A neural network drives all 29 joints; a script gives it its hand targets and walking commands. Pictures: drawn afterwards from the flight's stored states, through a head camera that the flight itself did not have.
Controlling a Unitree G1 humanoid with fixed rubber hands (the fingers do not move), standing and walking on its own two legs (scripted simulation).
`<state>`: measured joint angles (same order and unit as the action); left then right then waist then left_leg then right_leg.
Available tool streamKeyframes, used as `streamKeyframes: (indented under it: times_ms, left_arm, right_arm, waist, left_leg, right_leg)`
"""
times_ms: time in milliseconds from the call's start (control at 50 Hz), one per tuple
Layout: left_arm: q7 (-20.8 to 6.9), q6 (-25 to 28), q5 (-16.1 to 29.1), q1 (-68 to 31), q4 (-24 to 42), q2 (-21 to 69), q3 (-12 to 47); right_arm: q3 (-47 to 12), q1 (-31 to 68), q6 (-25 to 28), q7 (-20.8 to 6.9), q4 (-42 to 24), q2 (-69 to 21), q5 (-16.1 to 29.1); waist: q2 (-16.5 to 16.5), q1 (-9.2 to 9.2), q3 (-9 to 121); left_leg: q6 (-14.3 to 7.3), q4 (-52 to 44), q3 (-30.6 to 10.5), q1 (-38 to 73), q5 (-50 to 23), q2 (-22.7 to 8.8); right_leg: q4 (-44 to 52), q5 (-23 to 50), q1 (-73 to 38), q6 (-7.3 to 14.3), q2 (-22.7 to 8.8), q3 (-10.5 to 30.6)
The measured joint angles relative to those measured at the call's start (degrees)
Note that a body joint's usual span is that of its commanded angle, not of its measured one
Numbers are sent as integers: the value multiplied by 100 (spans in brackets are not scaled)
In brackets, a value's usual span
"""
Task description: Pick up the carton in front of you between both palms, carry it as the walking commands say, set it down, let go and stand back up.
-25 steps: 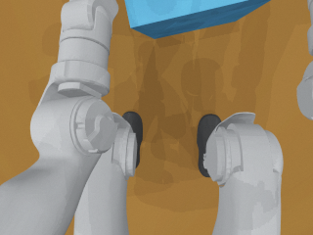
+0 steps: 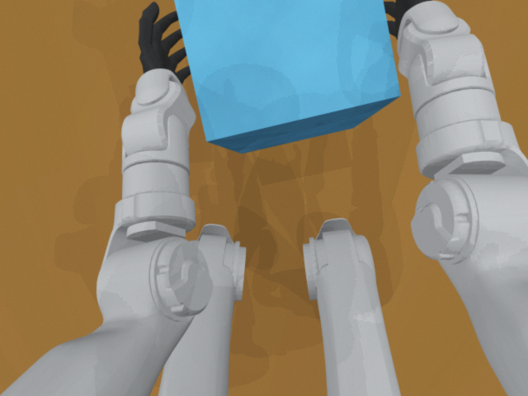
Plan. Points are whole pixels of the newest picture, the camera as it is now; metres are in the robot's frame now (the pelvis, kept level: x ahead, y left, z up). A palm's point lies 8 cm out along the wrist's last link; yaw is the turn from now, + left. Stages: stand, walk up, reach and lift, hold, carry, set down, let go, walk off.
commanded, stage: reach and lift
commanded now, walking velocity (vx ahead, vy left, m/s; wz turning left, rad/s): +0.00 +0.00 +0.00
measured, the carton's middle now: (283, 64) +0.55 -0.05 -0.16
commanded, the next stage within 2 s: none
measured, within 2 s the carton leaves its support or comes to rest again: neither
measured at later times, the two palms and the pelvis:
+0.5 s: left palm (82, 49) +0.50 +0.11 +0.06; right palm out of the picture +0.51 -0.19 +0.05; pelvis +0.02 +0.01 +0.11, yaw -3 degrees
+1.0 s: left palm out of the picture +0.45 +0.13 +0.21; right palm out of the picture +0.44 -0.17 +0.21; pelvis +0.06 +0.01 +0.24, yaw -4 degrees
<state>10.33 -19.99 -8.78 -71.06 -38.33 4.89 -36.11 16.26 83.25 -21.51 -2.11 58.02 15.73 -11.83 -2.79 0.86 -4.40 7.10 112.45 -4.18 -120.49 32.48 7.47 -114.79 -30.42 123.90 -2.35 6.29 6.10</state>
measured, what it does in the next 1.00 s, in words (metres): rises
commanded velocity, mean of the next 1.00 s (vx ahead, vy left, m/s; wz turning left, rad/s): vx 0.00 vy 0.00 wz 0.00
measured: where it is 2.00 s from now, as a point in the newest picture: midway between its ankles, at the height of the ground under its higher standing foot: (277, 303)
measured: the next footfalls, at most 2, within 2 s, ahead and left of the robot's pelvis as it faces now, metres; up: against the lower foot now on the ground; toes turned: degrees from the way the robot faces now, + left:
none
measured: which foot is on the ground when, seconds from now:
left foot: down 0.00-1.00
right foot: down 0.00-1.00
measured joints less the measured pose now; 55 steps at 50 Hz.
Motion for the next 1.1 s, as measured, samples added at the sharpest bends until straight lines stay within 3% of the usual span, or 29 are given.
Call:
streamKeyframes:
  times_ms: [60, 140, 340, 480, 720, 1100]
  left_arm:
    - [-114, -81, -370, 52, 35, 129, -219]
    - [-181, -138, -548, 140, 212, 213, -269]
    - [-239, -339, -287, 769, 786, 212, 108]
    - [-303, -318, -208, 1511, 799, 252, 346]
    - [-469, -47, -357, 2525, 500, 332, 556]
    - [-595, 66, -413, 4104, 745, 528, 1159]
  right_arm:
    - [319, -159, -19, -89, -38, -136, -334]
    - [471, -345, -40, -137, -265, -258, -455]
    - [344, -1055, -270, -50, -1107, -607, -279]
    - [293, -1925, -308, 81, -1429, -933, -184]
    - [493, -3147, -55, 193, -1527, -1449, -289]
    - [386, -5027, 92, 236, -2211, -1988, -214]
  waist:
    - [36, 2, 196]
    - [71, 20, 320]
    - [24, 45, 723]
    - [29, 35, 1198]
    - [121, 16, 1663]
    - [140, -49, 1540]
  left_leg:
    - [-45, -334, -15, 137, -140, -14]
    - [-62, -672, -47, 283, -282, -23]
    - [-72, -1315, -104, 750, -367, -28]
    - [-149, -1906, -136, 1480, -321, -70]
    - [-261, -3128, -233, 3083, -432, -147]
    - [-461, -5408, -386, 6120, -934, -265]
  right_leg:
    - [371, 157, -153, -21, 22, 19]
    - [750, 319, -313, -41, 43, 30]
    - [1428, 377, -820, -59, 17, 49]
    - [2028, 313, -1568, -35, -7, 66]
    - [3286, 409, -3206, 16, -40, 87]
    - [5674, 887, -6339, 42, -173, 142]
